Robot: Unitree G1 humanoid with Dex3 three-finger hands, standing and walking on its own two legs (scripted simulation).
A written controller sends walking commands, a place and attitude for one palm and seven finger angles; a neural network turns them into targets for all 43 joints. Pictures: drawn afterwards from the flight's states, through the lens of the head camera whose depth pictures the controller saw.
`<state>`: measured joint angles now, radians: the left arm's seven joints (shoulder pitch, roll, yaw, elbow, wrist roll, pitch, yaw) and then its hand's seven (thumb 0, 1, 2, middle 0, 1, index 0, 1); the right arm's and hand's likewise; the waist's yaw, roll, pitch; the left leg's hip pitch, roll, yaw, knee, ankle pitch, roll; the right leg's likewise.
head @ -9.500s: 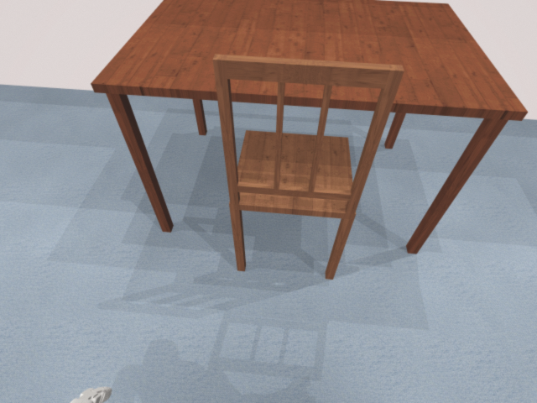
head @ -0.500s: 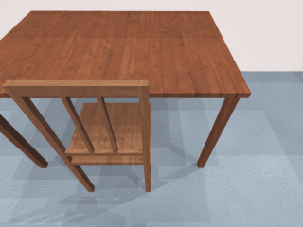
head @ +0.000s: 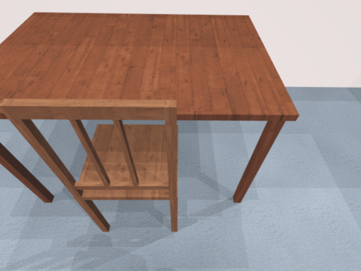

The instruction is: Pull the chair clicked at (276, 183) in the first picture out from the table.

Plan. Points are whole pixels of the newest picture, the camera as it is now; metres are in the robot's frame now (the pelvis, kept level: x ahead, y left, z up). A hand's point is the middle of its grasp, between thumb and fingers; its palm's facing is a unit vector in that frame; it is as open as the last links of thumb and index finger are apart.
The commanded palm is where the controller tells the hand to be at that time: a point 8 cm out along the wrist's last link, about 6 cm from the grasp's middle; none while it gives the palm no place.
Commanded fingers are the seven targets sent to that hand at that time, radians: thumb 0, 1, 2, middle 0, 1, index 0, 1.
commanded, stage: raise the hand toward the chair's back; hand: left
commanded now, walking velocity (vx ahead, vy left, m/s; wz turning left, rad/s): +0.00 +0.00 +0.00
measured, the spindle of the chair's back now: (93, 156) +0.43 +0.29 -0.08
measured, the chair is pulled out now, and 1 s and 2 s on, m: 0.00 0.00 0.00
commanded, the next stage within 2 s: none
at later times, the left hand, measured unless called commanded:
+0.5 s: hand out of the picture +0.12 +0.17 -0.11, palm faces +0.16 -0.99 -0.05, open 9.8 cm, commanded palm +0.11 +0.23 -0.06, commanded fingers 0.00 0.29 0.64 -0.14 -0.20 -0.14 -0.20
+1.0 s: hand (97, 250) +0.17 +0.19 -0.04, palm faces +0.13 -0.99 -0.07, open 14.2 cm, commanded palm +0.13 +0.24 -0.05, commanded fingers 0.00 -0.29 0.39 -0.08 -0.11 -0.08 -0.11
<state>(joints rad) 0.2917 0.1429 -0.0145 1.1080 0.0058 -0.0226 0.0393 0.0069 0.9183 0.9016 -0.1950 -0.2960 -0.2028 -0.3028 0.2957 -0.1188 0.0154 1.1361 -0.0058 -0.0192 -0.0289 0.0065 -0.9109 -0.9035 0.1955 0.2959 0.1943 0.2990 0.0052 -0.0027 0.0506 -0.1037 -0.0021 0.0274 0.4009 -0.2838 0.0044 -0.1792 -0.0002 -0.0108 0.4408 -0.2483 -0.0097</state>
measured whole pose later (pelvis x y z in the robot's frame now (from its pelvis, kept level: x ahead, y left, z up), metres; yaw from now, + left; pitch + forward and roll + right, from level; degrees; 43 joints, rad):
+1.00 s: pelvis -0.06 -0.01 -0.11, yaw +2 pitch +17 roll -1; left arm 0.40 0.22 0.18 -0.12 -0.27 -0.44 -0.17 0.00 -0.06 0.49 -0.10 -0.14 -0.10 -0.15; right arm 0.26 -0.27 -0.04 0.62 0.01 -0.30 -0.05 0.02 -0.90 -0.90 0.20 0.30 0.20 0.30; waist 0.00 0.02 -0.13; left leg -0.99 0.01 -0.04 1.27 -0.58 -0.01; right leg -1.02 -0.01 -0.07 1.23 -0.52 -0.03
